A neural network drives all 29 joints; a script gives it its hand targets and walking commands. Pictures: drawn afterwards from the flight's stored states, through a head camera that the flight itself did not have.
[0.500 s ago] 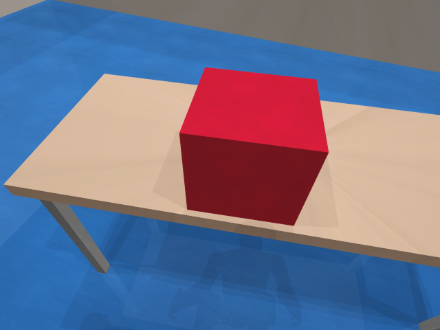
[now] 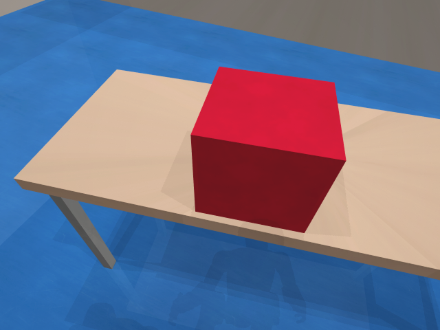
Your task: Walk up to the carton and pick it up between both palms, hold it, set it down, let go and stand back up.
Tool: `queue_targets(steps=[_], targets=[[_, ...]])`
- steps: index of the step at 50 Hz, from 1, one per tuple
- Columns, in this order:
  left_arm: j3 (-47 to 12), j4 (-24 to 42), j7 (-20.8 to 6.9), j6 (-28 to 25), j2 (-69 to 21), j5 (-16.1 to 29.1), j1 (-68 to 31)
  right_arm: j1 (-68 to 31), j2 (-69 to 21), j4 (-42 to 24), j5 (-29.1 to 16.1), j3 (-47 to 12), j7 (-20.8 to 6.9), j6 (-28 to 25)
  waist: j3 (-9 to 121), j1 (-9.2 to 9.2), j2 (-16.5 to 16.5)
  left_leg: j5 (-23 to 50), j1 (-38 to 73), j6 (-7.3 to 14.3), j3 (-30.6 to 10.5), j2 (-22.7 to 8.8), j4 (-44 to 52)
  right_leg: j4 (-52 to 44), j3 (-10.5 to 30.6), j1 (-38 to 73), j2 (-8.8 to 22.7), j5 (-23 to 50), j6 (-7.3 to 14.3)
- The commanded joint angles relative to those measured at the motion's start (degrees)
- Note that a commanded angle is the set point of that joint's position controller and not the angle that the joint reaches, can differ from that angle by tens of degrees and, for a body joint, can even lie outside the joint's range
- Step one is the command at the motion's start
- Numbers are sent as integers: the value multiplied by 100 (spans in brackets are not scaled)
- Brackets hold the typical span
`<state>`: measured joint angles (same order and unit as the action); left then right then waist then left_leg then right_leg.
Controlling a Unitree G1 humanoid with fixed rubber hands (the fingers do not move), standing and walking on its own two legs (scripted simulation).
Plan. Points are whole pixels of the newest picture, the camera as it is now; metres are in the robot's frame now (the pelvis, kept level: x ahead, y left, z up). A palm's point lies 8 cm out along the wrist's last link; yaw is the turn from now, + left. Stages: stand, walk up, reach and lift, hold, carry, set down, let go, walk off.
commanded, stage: walk up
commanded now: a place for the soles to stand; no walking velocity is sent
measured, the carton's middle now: (261, 149) +0.51 -0.08 +0.03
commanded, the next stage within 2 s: reach and lift in 0.44 s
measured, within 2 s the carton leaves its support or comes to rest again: neither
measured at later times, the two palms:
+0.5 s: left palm out of the picture +0.04 +0.27 -0.14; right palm out of the picture +0.07 -0.27 -0.13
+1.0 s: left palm out of the picture +0.11 +0.23 -0.08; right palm out of the picture +0.11 -0.27 -0.08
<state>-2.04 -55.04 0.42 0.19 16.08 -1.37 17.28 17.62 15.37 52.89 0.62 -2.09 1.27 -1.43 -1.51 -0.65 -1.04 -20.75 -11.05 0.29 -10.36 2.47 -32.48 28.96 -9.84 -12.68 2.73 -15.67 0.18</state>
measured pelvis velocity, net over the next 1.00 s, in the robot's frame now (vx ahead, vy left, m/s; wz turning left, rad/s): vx -0.07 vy -0.05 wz -0.06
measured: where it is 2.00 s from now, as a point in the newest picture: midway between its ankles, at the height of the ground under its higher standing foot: outside the picture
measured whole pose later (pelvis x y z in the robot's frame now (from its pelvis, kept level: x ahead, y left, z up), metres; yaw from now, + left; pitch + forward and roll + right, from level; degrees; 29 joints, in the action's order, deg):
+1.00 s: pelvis -0.07 -0.05 -0.01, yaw -4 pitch -4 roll +0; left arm 7.2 -26.5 -0.9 23.7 17.0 -1.9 4.1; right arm 3.8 8.5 38.3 2.3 1.9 -0.1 -1.5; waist -7.3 -3.1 2.5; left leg -17.5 -14.4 -1.7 -1.5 -4.0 -35.5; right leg 34.0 -5.9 -17.3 -1.9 -13.0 3.6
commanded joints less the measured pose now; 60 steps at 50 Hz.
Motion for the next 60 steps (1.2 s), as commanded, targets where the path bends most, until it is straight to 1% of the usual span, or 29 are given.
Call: queue_targets(steps=[1, 9, 15, 22, 23, 24, 25, 26, 27, 29, 30, 31, 32, 33, 35, 37, 39, 41, 42, 43, 46, 48, 49, 50, 51, 54, 56, 58, 60], targets=[[139, 195, 20, -24, 704, 2, 265, 284, 620, -209, 5, 143, 37, -34, 76, 5, -3, 1848, -872, 280, -285, -409, 308, -277, 583, 881, 504, 848, 378], [160, 213, 25, 26, 735, -5, 242, 305, 622, -274, -5, 146, 69, -11, 9, -1, -5, 1913, -1027, 290, -380, -387, 203, -171, 519, 914, 529, 893, 406], [151, 244, 14, 42, 712, -8, 190, 317, 680, -318, -22, 164, 82, -14, -61, -7, -91, 1925, -1074, 346, -582, -410, 300, -87, 439, 853, 467, 714, 352], [165, 226, 12, 48, 742, -6, 218, 300, 653, -359, -27, 167, 85, -15, -4, -25, -91, 1819, -1171, 312, -574, -352, 262, -158, 452, 978, 537, 642, 384], [450, 2456, -1, 1182, 1531, 155, -3990, -3612, 479, -443, 663, 1168, -125, -347, 108, 561, -411, 1033, -2317, -416, 765, -569, -489, 1089, 543, -763, -67, -387, 344], [524, 2524, 88, 1878, 1384, 66, -3159, -2961, 698, -12, 910, 1181, -306, -252, -362, 527, -286, 54, -2811, -417, 1057, -553, -453, 1269, 507, -594, -51, -744, 277], [511, 2598, 54, 2321, 1193, 84, -2767, -2780, 773, -81, 820, 1106, -446, -125, 78, 551, -36, 46, -2758, -382, 1051, -558, -458, 1444, 443, -352, -16, -474, 260], [569, 2802, 38, 2620, 1046, 88, -2517, -2628, 823, -151, 674, 922, -542, -65, 613, 376, -48, 648, -2322, -400, 1119, -582, -633, 1546, 428, -360, -14, 112, 221], [635, 3100, 40, 2829, 902, 38, -2260, -2441, 940, -156, 513, 898, -612, -108, 1175, 281, -165, 1506, -1801, -450, 1082, -591, -760, 1679, 347, -392, -90, 613, 177], [708, 3225, 11, 3145, 516, 14, -1384, -1876, 1233, 396, 54, 675, -678, -250, 1727, 235, -484, 4173, -314, -616, 819, -669, -927, 1741, 158, -612, -368, 1505, 124], [751, 3283, -21, 3230, 314, -34, -883, -1541, 1302, 667, -182, 475, -692, -332, 1677, 201, -600, 5085, 312, -734, 755, -687, -905, 1455, 142, -566, -469, 1726, 171], [867, 3313, -59, 3284, 177, -131, -391, -1279, 1314, 784, -381, 266, -672, -425, 1551, 146, -674, 5401, 679, -829, 771, -648, -771, 1026, 205, -240, -531, 1959, 252], [978, 3330, -108, 3286, 97, -222, -25, -1203, 1335, 748, -531, 88, -625, -518, 1281, 57, -586, 5216, 678, -861, 853, -556, -565, 618, 282, 254, -550, 2278, 302], [1107, 3236, -160, 3252, 130, -304, 187, -1258, 1311, 651, -610, -36, -555, -596, 984, -16, -350, 4594, 415, -809, 980, -419, -302, 296, 361, 793, -545, 2604, 316], [1274, 3255, -227, 2946, 434, -317, 2, -1544, 1161, -139, -477, -31, -434, -783, 785, -110, 370, 2607, -338, -452, 1242, -228, 191, 9, 573, 1575, -433, 2325, 214], [1410, 3065, -222, 2650, 706, -392, -489, -1867, 698, -875, -183, -69, -336, -810, 338, -306, 775, 1136, -1206, -60, 1462, -131, 473, -224, 914, 1770, -246, 1072, 64], [1440, 2954, -174, 2453, 853, -376, -1103, -2066, 207, -1568, 32, 4, -292, -677, -65, -497, 844, 316, -1731, 139, 1610, -148, 427, -589, 1357, 1454, 2, -881, 29], [1428, 2925, -146, 2374, 904, -304, -1666, -2095, -156, -1998, 152, 130, -260, -459, -230, -527, 866, 74, -1813, 176, 1682, -184, 204, -879, 1786, 1023, 289, -2100, 8], [1386, 3068, -135, 2342, 896, -238, -1901, -2002, -244, -2110, 182, 206, -235, -351, -215, -482, 777, -1, -1776, 175, 1693, -224, 158, -890, 1873, 862, 363, -2206, 15], [1331, 3228, -122, 2319, 892, -166, -2110, -1920, -282, -2173, 212, 297, -210, -246, -138, -386, 635, -80, -1755, 171, 1684, -277, 165, -825, 1868, 780, 374, -2152, 31], [1099, 3690, -85, 2262, 809, -40, -2359, -1736, -127, -2091, 199, 598, -157, -77, 224, -96, -192, -644, -1846, 133, 1522, -517, 468, -300, 1506, 1045, 129, -1555, 61], [982, 3681, -107, 2220, 755, -28, -2195, -1649, 22, -1922, 161, 715, -94, -42, 321, 72, -655, -925, -2182, 115, 1408, -702, 740, 48, 1251, 1593, -78, -936, 31], [986, 3626, -137, 2190, 789, -43, -2077, -1645, 76, -1864, 160, 743, -43, -41, 309, 105, -738, -938, -2368, 116, 1419, -722, 798, 112, 1198, 1868, -143, -770, 22], [981, 3603, -173, 2155, 827, -47, -2011, -1666, 109, -1844, 165, 754, 5, -35, 326, 136, -694, -892, -2480, 131, 1431, -730, 813, 142, 1171, 2051, -188, -708, 4], [1014, 3489, -213, 2126, 885, -42, -1942, -1732, 108, -1879, 175, 756, 61, -24, 287, 135, -512, -804, -2552, 154, 1471, -693, 791, 85, 1166, 2157, -205, -786, -10], [1076, 3231, -307, 2049, 1079, 94, -1941, -2007, -104, -2149, 168, 649, 168, 36, 81, 0, 263, -246, -2203, 207, 1627, -444, 553, -406, 1382, 1741, -20, -1511, -25], [1015, 3097, -315, 2037, 1078, 275, -2033, -2139, -234, -2291, 155, 588, 190, 120, -85, -34, 650, -11, -1682, 207, 1634, -308, 501, -706, 1414, 1191, 66, -1827, -27], [959, 3015, -315, 2008, 1004, 377, -2105, -2218, -219, -2381, 137, 582, 157, 207, -181, -55, 673, -4, -1450, 217, 1594, -280, 653, -775, 1304, 998, 5, -1740, -16], [898, 2979, -314, 1931, 881, 407, -2096, -2227, -188, -2381, 83, 570, 97, 252, -184, -65, 370, -68, -1558, 215, 1531, -344, 913, -639, 1136, 1292, -154, -1296, -23]])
